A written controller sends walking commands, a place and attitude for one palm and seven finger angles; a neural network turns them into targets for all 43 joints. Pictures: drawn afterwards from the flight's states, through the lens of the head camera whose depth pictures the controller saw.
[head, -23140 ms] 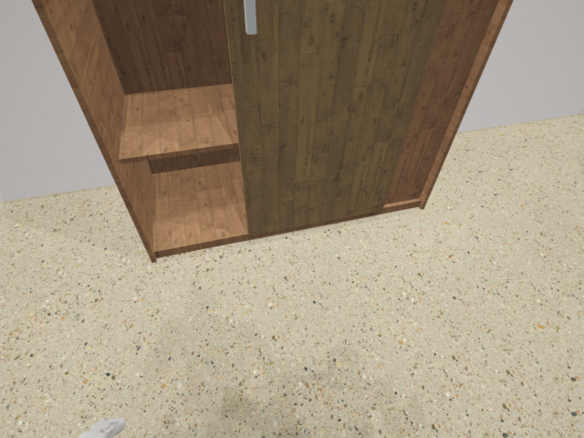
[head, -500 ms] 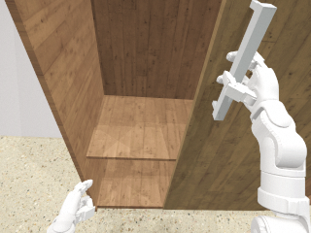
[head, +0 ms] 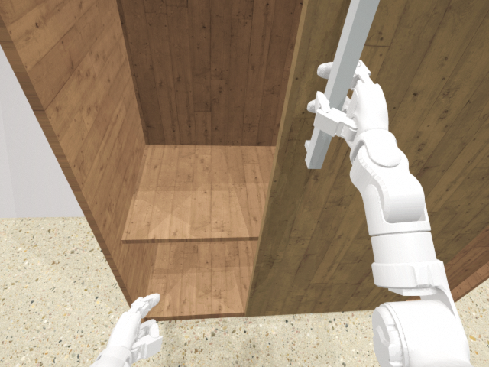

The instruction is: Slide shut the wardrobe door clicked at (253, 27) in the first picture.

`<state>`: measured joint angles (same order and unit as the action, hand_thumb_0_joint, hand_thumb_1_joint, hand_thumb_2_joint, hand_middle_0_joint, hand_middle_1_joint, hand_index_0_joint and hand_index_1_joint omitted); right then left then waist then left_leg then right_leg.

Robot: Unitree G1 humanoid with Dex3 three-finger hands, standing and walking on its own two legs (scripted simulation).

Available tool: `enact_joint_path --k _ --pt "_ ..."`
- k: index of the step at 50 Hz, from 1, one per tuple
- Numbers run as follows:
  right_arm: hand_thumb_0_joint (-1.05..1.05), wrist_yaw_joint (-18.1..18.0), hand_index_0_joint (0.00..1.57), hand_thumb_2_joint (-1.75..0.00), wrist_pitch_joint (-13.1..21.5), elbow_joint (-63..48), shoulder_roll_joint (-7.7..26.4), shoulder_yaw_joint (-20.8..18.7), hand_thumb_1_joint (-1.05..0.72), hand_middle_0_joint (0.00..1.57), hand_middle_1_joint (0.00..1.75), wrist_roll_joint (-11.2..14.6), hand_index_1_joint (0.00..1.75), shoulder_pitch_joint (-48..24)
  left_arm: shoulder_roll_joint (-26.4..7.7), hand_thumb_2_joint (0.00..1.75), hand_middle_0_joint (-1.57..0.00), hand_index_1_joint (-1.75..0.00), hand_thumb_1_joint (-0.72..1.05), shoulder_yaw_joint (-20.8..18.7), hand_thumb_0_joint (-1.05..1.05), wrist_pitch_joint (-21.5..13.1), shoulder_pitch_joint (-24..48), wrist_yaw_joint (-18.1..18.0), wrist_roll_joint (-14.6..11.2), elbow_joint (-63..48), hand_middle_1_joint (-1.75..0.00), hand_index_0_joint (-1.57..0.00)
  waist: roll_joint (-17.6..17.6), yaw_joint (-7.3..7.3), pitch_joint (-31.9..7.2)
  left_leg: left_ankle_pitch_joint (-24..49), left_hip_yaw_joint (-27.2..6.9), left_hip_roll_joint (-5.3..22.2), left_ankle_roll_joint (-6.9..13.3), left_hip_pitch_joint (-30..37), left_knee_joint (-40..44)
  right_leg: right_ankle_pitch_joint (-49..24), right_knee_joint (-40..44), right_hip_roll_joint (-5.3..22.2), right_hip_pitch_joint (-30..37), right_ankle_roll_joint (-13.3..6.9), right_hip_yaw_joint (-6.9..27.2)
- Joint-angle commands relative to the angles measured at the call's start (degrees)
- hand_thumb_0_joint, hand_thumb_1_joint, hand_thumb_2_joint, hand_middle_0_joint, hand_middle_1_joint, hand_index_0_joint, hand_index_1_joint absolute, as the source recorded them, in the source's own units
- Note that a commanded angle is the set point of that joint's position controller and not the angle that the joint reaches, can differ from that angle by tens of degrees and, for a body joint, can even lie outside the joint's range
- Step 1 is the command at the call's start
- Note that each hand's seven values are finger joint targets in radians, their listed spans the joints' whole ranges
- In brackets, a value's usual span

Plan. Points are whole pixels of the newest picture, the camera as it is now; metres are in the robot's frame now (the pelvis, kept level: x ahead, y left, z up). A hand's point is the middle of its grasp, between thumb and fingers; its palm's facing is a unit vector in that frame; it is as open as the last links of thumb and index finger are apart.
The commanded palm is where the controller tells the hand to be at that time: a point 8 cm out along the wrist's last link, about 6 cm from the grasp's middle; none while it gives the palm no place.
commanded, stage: tug the door sideways, standing still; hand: right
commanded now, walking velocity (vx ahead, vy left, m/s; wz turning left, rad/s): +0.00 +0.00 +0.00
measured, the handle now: (330, 89) +0.45 -0.12 +0.27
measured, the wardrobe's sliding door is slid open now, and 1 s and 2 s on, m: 0.39 0.36 0.15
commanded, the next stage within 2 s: step sideways, sliding the door along in 0.22 s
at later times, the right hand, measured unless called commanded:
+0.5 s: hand (307, 115) +0.40 -0.08 +0.25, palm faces +0.02 +0.99 -0.13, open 6.5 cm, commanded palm +0.39 -0.11 +0.26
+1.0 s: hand (297, 113) +0.41 -0.07 +0.25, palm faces +0.23 +0.97 -0.08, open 6.5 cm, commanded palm +0.39 -0.04 +0.24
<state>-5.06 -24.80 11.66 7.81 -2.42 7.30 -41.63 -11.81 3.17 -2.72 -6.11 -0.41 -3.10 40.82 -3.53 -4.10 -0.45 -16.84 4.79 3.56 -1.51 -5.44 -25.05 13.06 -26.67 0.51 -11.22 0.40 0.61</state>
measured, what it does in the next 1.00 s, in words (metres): steps to the left: left foot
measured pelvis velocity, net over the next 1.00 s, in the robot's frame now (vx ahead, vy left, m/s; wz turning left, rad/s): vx -0.01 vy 0.11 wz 0.05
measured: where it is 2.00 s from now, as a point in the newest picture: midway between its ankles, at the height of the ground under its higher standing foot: outside the picture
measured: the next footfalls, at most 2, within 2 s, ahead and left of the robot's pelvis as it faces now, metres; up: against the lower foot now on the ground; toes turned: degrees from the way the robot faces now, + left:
left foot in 1.00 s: +0.11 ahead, +0.29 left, +0.00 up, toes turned +1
right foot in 1.72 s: +0.06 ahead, +0.02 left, +0.00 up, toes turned -9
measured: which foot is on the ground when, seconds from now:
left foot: down 0.00-0.78, up 0.80-0.98, down 1.00-1.00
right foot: down 0.00-1.00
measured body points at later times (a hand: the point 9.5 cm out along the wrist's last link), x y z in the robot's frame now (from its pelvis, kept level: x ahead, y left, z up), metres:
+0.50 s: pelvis -0.02 +0.00 -0.01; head -0.01 +0.03 +0.44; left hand +0.14 +0.23 -0.11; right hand +0.40 -0.13 +0.26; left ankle -0.04 +0.14 -0.74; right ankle +0.02 -0.12 -0.74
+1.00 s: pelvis -0.01 +0.11 -0.02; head +0.04 +0.10 +0.43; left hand +0.16 +0.32 -0.13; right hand +0.39 -0.12 +0.25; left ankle +0.06 +0.25 -0.74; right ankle +0.02 -0.09 -0.74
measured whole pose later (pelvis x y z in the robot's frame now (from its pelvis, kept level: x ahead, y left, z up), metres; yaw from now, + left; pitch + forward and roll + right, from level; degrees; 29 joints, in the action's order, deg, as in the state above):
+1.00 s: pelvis -0.01 +0.11 -0.02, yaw +3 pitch -6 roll +1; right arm -7.3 0.6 15.4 16.4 -8.3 4.1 -44.7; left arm -10.9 0.1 -0.4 -7.0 -0.9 -3.7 37.9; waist -1.9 -5.9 12.3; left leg -17.3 1.6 1.2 0.6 -18.0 -36.6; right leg 17.3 -36.0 8.5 -13.3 5.4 3.2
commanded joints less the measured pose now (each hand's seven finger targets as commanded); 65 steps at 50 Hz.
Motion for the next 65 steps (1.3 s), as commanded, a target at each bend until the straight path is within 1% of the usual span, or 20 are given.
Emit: enact_joint_path --k 1,15,16,17,20,28,31,33,35,37,38,39,40,42,48,53,56,58,61,65 --pt "0.00 4.56 0.45 -0.90 7.42 -14.85 -6.78 10.31 -0.90 0.45 1.40 3.15 1.40 -36.42 -5.55 0.90 -0.20 -0.30 0.90 -1.97 0.00 -3.83 8.57 -0.17 0.03 -8.82 -0.30 -0.20 1.14 6.04 -20.63 19.64 0.28 -4.96 2.99 -6.32 1.51 -17.80 1.63 -0.24 18.53 -0.72 2.44" --pt "0.00 2.25 0.45 -0.90 11.22 -9.27 -8.58 11.31 -0.90 0.45 1.40 3.00 1.40 -42.26 -5.56 0.90 -0.20 -0.30 0.90 -2.38 0.00 -6.89 6.17 0.13 -0.08 -7.11 -0.30 -0.20 1.58 6.50 -19.74 15.39 -0.02 -5.19 2.96 -7.52 2.59 -11.71 2.61 -0.65 16.70 -0.89 2.10" --pt "0.00 1.98 0.45 -0.90 11.29 -8.85 -5.80 8.97 -0.90 0.45 1.40 3.04 1.40 -45.04 -5.86 0.90 -0.20 -0.30 0.90 -2.40 0.00 -7.08 5.79 -0.17 0.02 -6.62 -0.30 -0.20 2.46 6.51 -20.32 15.52 -0.25 -5.21 2.79 -7.38 3.02 -11.58 2.51 -0.79 16.51 -1.07 1.77" --pt "0.00 -1.12 0.45 -0.90 22.02 -10.97 24.76 -11.61 -0.90 0.45 1.40 -1.92 1.40 -40.36 -8.60 0.90 -0.20 -0.30 0.90 -3.38 0.00 -5.88 1.83 -1.52 1.30 -7.68 -0.30 -0.20 1.59 2.75 -12.12 9.09 -4.34 -1.64 1.05 -10.90 5.63 -5.92 1.47 3.75 7.10 -3.14 -2.29" --pt "0.00 0.35 0.45 -0.90 29.29 -6.65 8.19 0.49 -0.90 0.45 1.40 -2.68 1.40 -30.54 -5.66 0.90 -0.20 -0.30 0.90 -3.34 0.00 -4.33 3.19 -1.97 2.06 -7.68 -0.30 -0.20 6.33 3.71 -12.07 3.44 -3.17 -1.73 1.22 -11.67 3.51 2.62 1.53 4.82 7.36 -3.05 -0.06" --pt "0.00 -0.44 0.45 -0.90 34.07 -14.07 16.74 -5.19 -0.90 0.45 1.40 -2.85 1.40 -31.60 -6.80 0.90 -0.20 -0.30 0.90 -4.79 0.00 -1.90 2.29 -3.07 0.90 -10.56 -0.30 -0.20 -10.04 3.98 -18.45 -8.61 -1.48 -4.86 2.38 -17.04 -8.96 -14.15 -2.73 15.60 15.66 -8.76 8.09" --pt "0.00 -0.26 0.45 -0.90 33.99 -15.34 19.23 -7.89 -0.90 0.45 1.40 -3.92 1.40 -29.54 -6.59 0.90 -0.20 -0.30 0.90 -4.74 0.00 -1.04 2.61 -2.98 0.81 -11.10 -0.30 -0.20 8.02 3.82 -18.26 17.47 -6.91 -0.27 5.47 -1.82 4.70 -16.92 -18.68 7.17 4.45 -3.66 -3.84" --pt "0.00 -0.59 0.45 -0.90 32.95 -12.74 21.28 -9.40 -0.90 0.45 1.40 -3.68 1.40 -26.83 -5.69 0.90 -0.20 -0.30 0.90 -5.49 0.00 -0.17 3.17 -3.40 0.07 -10.12 -0.30 -0.20 26.05 2.93 -15.17 36.65 -16.65 7.78 11.50 7.78 3.42 5.91 -28.79 0.91 -11.98 -1.65 -4.05" --pt "0.00 -0.34 0.45 -0.90 33.97 -15.15 16.68 -6.61 -0.90 0.45 1.40 -4.36 1.40 -26.99 -4.82 0.90 -0.20 -0.30 0.90 -4.54 0.00 -0.23 3.71 -3.53 0.76 -9.77 -0.30 -0.20 16.75 2.51 -13.57 44.25 -15.26 9.41 12.16 9.85 -2.05 14.65 -21.62 1.45 -13.85 -2.70 -2.20" --pt "0.00 -0.07 0.45 -0.90 34.57 -19.38 10.91 -1.08 -0.90 0.45 1.40 -3.72 1.40 -27.68 -4.05 0.90 -0.20 -0.30 0.90 -3.72 0.00 -0.56 2.09 -3.85 0.91 -8.64 -0.30 -0.20 5.20 6.62 -17.51 42.07 -6.59 4.78 7.64 -1.68 -15.53 -3.93 0.97 1.95 7.87 -4.14 -3.39" --pt "0.00 0.22 0.45 -0.90 35.48 -23.68 8.00 2.12 -0.90 0.45 1.40 -3.02 1.40 -28.28 -5.68 0.90 -0.20 -0.30 0.90 -4.58 0.00 -1.13 2.53 -4.22 1.18 -9.27 -0.30 -0.20 -6.23 8.58 -20.52 30.23 -0.33 -0.49 3.51 -14.81 -29.00 -26.30 7.60 8.95 23.96 -6.51 3.63" --pt "0.00 0.27 0.45 -0.90 35.99 -23.83 7.69 2.28 -0.90 0.45 1.40 -2.35 1.40 -28.84 -7.46 0.90 -0.20 -0.30 0.90 -5.87 0.00 -0.70 2.67 -3.22 1.35 -9.97 -0.30 -0.20 -19.05 7.38 -20.95 -7.38 -2.47 -4.93 2.22 -31.56 -39.46 -52.09 2.74 21.69 35.81 -11.28 20.91" --pt "0.00 0.55 0.45 -0.90 35.36 -21.31 7.52 1.90 -0.90 0.45 1.40 -2.40 1.40 -28.66 -5.46 0.90 -0.20 -0.30 0.90 -5.24 0.00 -0.50 3.61 -1.30 1.03 -9.87 -0.30 -0.20 -12.05 6.16 -22.02 -10.70 -10.24 -4.69 3.38 -30.72 -43.32 -43.18 0.38 24.67 35.04 -13.01 23.85" --pt "0.00 1.02 0.45 -0.90 34.59 -21.75 11.99 -0.81 -0.90 0.45 1.40 -3.13 1.40 -32.85 -6.45 0.90 -0.20 -0.30 0.90 -6.06 0.00 0.65 4.21 -0.76 0.61 -9.28 -0.30 -0.20 -4.68 5.34 -13.88 -12.94 -12.89 0.91 2.85 -31.01 -35.46 -35.27 0.74 25.87 23.51 -15.50 19.41" --pt "0.00 3.00 0.45 -0.90 33.51 -17.86 0.64 10.68 -0.90 0.45 1.40 -3.35 1.40 -34.06 -6.81 0.90 -0.20 -0.30 0.90 -5.00 0.00 -0.53 5.38 -0.81 -0.94 -11.49 -0.30 -0.20 -8.32 5.75 -18.91 3.08 0.89 -4.94 1.39 2.06 -8.57 -10.94 -3.97 13.96 4.97 -5.94 -0.50" --pt "0.00 1.13 0.45 -0.90 31.81 -15.99 4.36 9.73 -0.90 0.45 1.40 -4.15 1.40 -35.00 -4.73 0.90 -0.20 -0.30 0.90 -5.52 0.00 -0.74 4.62 -1.79 -0.85 -8.60 -0.30 -0.20 15.19 6.78 -15.35 17.30 -15.70 6.94 8.52 -0.03 7.15 5.43 -19.37 0.60 -0.68 -0.42 -2.95" --pt "0.00 0.75 0.45 -0.90 31.87 -20.45 1.98 10.63 -0.90 0.45 1.40 -3.48 1.40 -33.98 -4.68 0.90 -0.20 -0.30 0.90 -5.43 0.00 -0.14 5.84 -2.08 -0.45 -8.11 -0.30 -0.20 6.03 7.27 -16.88 18.34 -9.91 5.06 7.07 -3.95 -2.15 -1.37 -4.41 4.50 7.90 -1.52 -0.02" --pt "0.00 1.38 0.45 -0.90 33.29 -24.70 -0.83 13.90 -0.90 0.45 1.40 -2.04 1.40 -32.87 -7.05 0.90 -0.20 -0.30 0.90 -6.27 0.00 0.24 7.21 -1.69 0.41 -10.25 -0.30 -0.20 -17.91 6.90 -16.32 4.26 -1.51 -3.11 1.20 -17.84 -21.51 -29.32 4.92 20.39 19.35 -7.76 16.09" --pt "0.00 1.76 0.45 -0.90 34.50 -25.41 -0.38 13.20 -0.90 0.45 1.40 -2.52 1.40 -30.19 -4.58 0.90 -0.20 -0.30 0.90 -6.42 0.00 0.64 6.43 0.89 0.44 -11.56 -0.30 -0.20 -13.34 5.21 -15.72 -9.35 -6.32 -1.13 2.19 -20.82 -23.39 -54.85 -3.25 23.07 25.54 -10.28 8.75" --pt "0.00 2.58 0.45 -0.90 34.59 -26.87 1.01 12.17 -0.90 0.45 1.40 -3.99 1.40 -25.02 -6.03 0.90 -0.20 -0.30 0.90 -6.80 0.00 0.65 5.45 1.92 -0.80 -14.03 -0.30 -0.20 0.68 5.07 -19.18 23.41 -2.49 -3.09 2.31 1.15 1.21 -44.02 -15.74 15.17 17.17 -2.81 0.38"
